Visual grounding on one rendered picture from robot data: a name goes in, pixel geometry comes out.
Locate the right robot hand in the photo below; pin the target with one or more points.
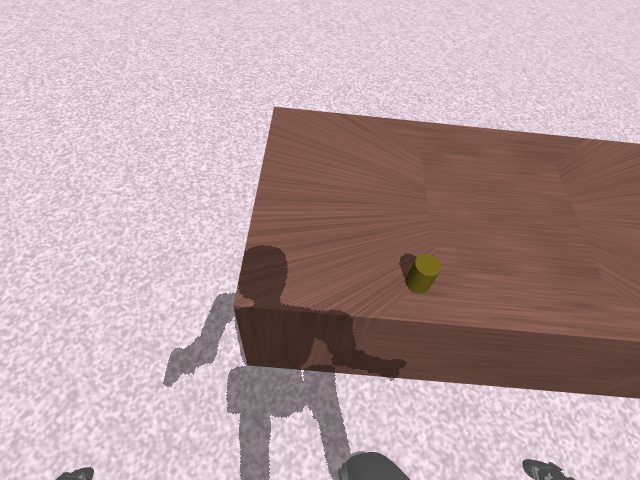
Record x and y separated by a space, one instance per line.
542 471

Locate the can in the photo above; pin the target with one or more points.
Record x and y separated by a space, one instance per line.
423 273

